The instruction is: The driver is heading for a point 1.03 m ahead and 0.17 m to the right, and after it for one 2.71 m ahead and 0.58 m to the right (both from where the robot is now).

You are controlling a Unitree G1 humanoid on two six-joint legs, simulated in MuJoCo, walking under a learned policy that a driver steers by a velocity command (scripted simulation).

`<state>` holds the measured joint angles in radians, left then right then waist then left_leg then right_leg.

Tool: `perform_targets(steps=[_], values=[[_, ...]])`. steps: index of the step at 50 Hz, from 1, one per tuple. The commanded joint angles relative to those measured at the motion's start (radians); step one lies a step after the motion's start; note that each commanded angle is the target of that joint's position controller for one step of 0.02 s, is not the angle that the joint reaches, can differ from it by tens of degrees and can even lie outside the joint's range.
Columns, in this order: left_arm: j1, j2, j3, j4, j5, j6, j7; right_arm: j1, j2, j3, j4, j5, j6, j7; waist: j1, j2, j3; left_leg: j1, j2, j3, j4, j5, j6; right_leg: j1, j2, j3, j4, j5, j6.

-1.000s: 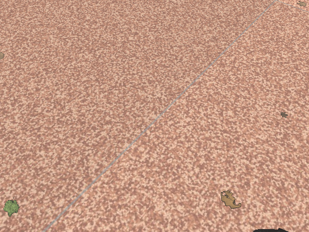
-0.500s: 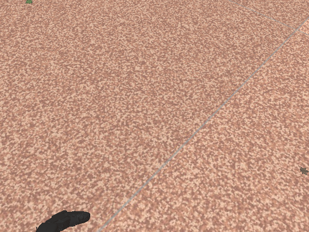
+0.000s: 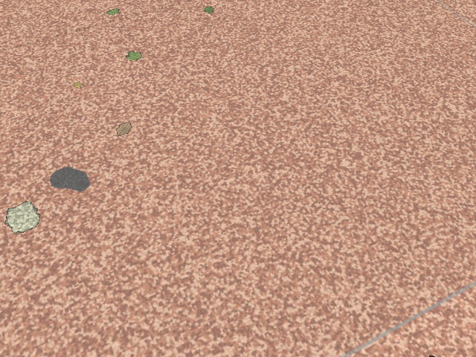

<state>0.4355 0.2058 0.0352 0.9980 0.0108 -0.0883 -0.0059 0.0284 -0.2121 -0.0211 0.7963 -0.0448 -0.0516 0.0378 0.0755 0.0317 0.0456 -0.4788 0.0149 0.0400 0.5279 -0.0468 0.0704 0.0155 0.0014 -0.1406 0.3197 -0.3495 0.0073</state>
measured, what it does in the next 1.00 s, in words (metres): steps on the spot: left foot, then right foot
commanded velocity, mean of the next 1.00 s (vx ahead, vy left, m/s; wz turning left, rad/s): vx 0.06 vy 0.00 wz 0.03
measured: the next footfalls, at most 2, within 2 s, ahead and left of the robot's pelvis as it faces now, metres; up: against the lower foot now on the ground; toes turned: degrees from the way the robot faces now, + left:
left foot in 0.02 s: +0.16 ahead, +0.09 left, +0.00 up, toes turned +3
right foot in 0.38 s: +0.12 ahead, -0.11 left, +0.00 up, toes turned -1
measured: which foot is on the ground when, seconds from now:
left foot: up 0.00-0.00, down 0.02-1.00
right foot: down 0.00-0.02, up 0.04-0.36, down 0.38-1.00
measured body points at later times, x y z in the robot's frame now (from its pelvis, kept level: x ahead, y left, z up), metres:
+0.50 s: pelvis +0.08 +0.01 +0.01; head +0.07 +0.00 +0.46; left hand +0.10 +0.24 -0.14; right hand +0.11 -0.23 -0.15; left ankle +0.12 +0.09 -0.73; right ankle +0.08 -0.11 -0.73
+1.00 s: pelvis +0.10 +0.00 +0.01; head +0.10 +0.00 +0.46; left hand +0.08 +0.21 -0.15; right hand +0.09 -0.22 -0.15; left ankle +0.12 +0.09 -0.73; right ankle +0.08 -0.11 -0.73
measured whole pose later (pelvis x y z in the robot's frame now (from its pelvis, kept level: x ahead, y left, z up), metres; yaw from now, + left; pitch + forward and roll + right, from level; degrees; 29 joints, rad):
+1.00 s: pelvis +0.10 +0.00 +0.01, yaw +0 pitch -2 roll +0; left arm 0.31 0.13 -0.01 1.14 0.01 -0.01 0.04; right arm 0.29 -0.14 0.00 1.14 -0.01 -0.01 -0.04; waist -0.01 0.00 0.02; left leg -0.18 -0.03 0.05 0.38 -0.17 0.04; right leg -0.12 0.01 -0.02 0.39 -0.24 -0.01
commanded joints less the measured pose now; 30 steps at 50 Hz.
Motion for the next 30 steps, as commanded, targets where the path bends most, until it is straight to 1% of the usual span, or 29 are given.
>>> perform_targets(steps=[1, 2, 3, 4, 5, 6, 7, 8, 9, 10, 11, 14, 15, 17, 18, 19, 20, 21, 22, 24, 25, 27, 30], values=[[0.002, 0.129, 0.019, -0.052, -0.012, 0.001, 0.013, 0.327, -0.156, -0.04, 0.066, -0.029, -0.036, -0.026, -0.161, -0.033, -0.193, 0.505, 0.094, -0.077, -0.074, 0.427, 0.053, -0.19, -0.121, 0.035, 0.371, 0.567, -0.056], [0.129, 0.021, -0.008, -0.061, -0.036, 0.009, 0.014, 0.397, -0.228, -0.057, 0.074, -0.029, -0.032, -0.033, -0.13, 0.194, -0.364, 0.816, 0.406, -0.375, 0.021, 0.919, 0.207, -0.441, -0.002, 0.016, 0.698, -0.201, -0.028], [0.134, 0.094, 0.012, -0.026, -0.038, 0.034, 0.027, 0.409, -0.216, -0.061, 0.075, 0.04, -0.019, -0.038, -0.153, 0.133, -0.451, 0.771, 0.422, -0.434, -0.016, 0.986, 0.277, -0.45, 0.028, 0.141, 0.824, -0.313, -0.026], [0.059, 0.109, 0.019, -0.04, -0.024, 0.047, 0.027, 0.323, -0.172, -0.047, 0.065, 0.051, -0.013, -0.042, -0.124, 0.076, -0.332, 0.649, 0.367, -0.343, -0.075, 0.863, 0.255, -0.475, -0.005, 0.18, 0.844, -0.268, -0.026], [-0.006, 0.082, 0.014, -0.05, -0.008, 0.05, 0.025, 0.236, -0.11, -0.026, 0.059, 0.044, -0.013, -0.047, -0.099, 0.064, -0.208, 0.523, 0.317, -0.287, -0.127, 0.751, 0.217, -0.494, -0.028, 0.179, 0.797, -0.213, -0.025], [-0.029, 0.072, 0.013, -0.046, 0.003, 0.057, 0.024, 0.186, -0.072, -0.013, 0.06, 0.041, -0.013, -0.054, -0.069, 0.056, -0.135, 0.421, 0.272, -0.233, -0.173, 0.686, 0.181, -0.464, -0.051, 0.183, 0.737, -0.162, -0.017], [-0.014, 0.064, 0.013, -0.036, 0.014, 0.071, 0.021, 0.162, -0.055, -0.005, 0.064, 0.042, -0.013, -0.06, -0.042, 0.063, -0.115, 0.332, 0.239, -0.186, -0.203, 0.637, 0.153, -0.386, -0.061, 0.177, 0.68, -0.118, -0.008], [0.012, 0.048, 0.01, -0.016, 0.018, 0.083, 0.019, 0.155, -0.051, -0.001, 0.07, 0.035, -0.014, -0.061, -0.027, 0.057, -0.125, 0.285, 0.218, -0.154, -0.216, 0.616, 0.142, -0.318, -0.049, 0.161, 0.649, -0.09, -0.003], [0.027, 0.034, 0.007, -0.004, 0.016, 0.093, 0.019, 0.158, -0.059, -0.002, 0.077, 0.031, -0.017, -0.061, -0.017, 0.054, -0.135, 0.257, 0.208, -0.134, -0.224, 0.595, 0.143, -0.276, -0.04, 0.151, 0.614, -0.077, 0.001], [0.026, 0.025, 0.005, 0.002, 0.015, 0.101, 0.021, 0.159, -0.068, -0.002, 0.085, 0.028, -0.02, -0.06, -0.011, 0.055, -0.141, 0.241, 0.2, -0.123, -0.233, 0.539, 0.143, -0.253, -0.036, 0.146, 0.565, -0.071, 0.002], [0.005, 0.021, 0.003, 0.002, 0.014, 0.108, 0.025, 0.162, -0.073, -0.003, 0.093, 0.026, -0.02, -0.059, -0.015, 0.061, -0.134, 0.228, 0.194, -0.121, -0.244, 0.447, 0.14, -0.243, -0.036, 0.142, 0.505, -0.062, 0.002], [-0.06, 0.036, 0.001, 0.005, 0.013, 0.125, 0.037, 0.183, -0.087, -0.007, 0.121, 0.022, -0.004, -0.057, -0.043, 0.09, -0.107, 0.182, 0.182, -0.152, -0.29, 0.059, 0.13, -0.214, -0.031, 0.128, 0.377, -0.013, -0.003], [-0.072, 0.038, 0.0, 0.009, 0.012, 0.127, 0.038, 0.186, -0.091, -0.008, 0.128, 0.023, 0.005, -0.057, -0.047, 0.089, -0.092, 0.158, 0.181, -0.168, -0.307, -0.08, 0.124, -0.199, -0.029, 0.124, 0.341, 0.008, -0.008], [-0.07, 0.026, -0.005, 0.025, 0.016, 0.122, 0.039, 0.169, -0.092, -0.009, 0.137, 0.035, 0.022, -0.058, -0.03, 0.058, -0.05, 0.086, 0.165, -0.185, -0.315, -0.324, 0.09, -0.125, -0.023, 0.109, 0.208, 0.102, -0.024], [-0.075, 0.031, -0.008, 0.029, 0.022, 0.115, 0.039, 0.18, -0.083, -0.007, 0.145, 0.037, 0.028, -0.059, -0.031, 0.027, -0.022, 0.051, 0.152, -0.193, -0.318, -0.405, 0.056, -0.093, -0.038, 0.132, 0.127, 0.142, -0.034], [-0.071, 0.049, -0.009, 0.03, 0.029, 0.104, 0.041, 0.197, -0.071, -0.006, 0.152, 0.035, 0.031, -0.059, -0.038, -0.007, 0.001, 0.035, 0.133, -0.193, -0.302, -0.429, 0.019, -0.081, -0.093, 0.196, 0.057, 0.149, -0.044], [-0.1, 0.089, -0.005, 0.025, 0.022, 0.093, 0.042, 0.239, -0.057, -0.007, 0.159, 0.043, 0.037, -0.058, -0.084, -0.072, 0.038, 0.06, 0.072, -0.147, -0.286, -0.376, -0.009, -0.169, -0.141, 0.268, 0.019, 0.079, -0.061], [-0.12, 0.076, -0.007, 0.038, 0.005, 0.086, 0.038, 0.251, -0.044, -0.005, 0.177, 0.045, 0.041, -0.057, -0.095, -0.141, 0.062, 0.188, 0.035, -0.102, -0.251, -0.262, -0.018, -0.307, -0.142, 0.284, -0.025, -0.007, -0.066], [-0.138, 0.05, -0.015, 0.04, 0.002, 0.077, 0.037, 0.263, -0.047, -0.007, 0.191, 0.039, 0.041, -0.057, -0.104, -0.15, 0.051, 0.289, 0.039, -0.099, -0.217, -0.178, -0.017, -0.359, -0.138, 0.283, -0.058, -0.021, -0.054], [-0.149, 0.051, -0.015, 0.046, -0.003, 0.069, 0.04, 0.285, -0.058, -0.01, 0.215, 0.034, 0.038, -0.059, -0.11, -0.127, 0.019, 0.345, 0.055, -0.109, -0.205, -0.122, -0.011, -0.331, -0.114, 0.254, -0.058, 0.049, -0.037], [-0.139, 0.045, -0.016, 0.052, -0.005, 0.067, 0.043, 0.285, -0.062, -0.011, 0.222, 0.032, 0.035, -0.059, -0.104, -0.102, 0.011, 0.335, 0.062, -0.115, -0.211, -0.115, -0.008, -0.297, -0.108, 0.243, -0.045, 0.089, -0.038], [-0.116, 0.037, -0.018, 0.065, -0.004, 0.068, 0.044, 0.282, -0.048, -0.006, 0.238, 0.034, 0.031, -0.062, -0.092, -0.065, 0.006, 0.308, 0.066, -0.117, -0.224, -0.121, -0.01, -0.249, -0.104, 0.234, -0.028, 0.128, -0.044], [-0.099, 0.032, -0.02, 0.08, -0.001, 0.071, 0.045, 0.281, -0.037, -0.002, 0.259, 0.036, 0.033, -0.066, -0.085, -0.044, 0.015, 0.299, 0.065, -0.115, -0.232, -0.123, -0.016, -0.236, -0.103, 0.23, -0.022, 0.139, -0.05]])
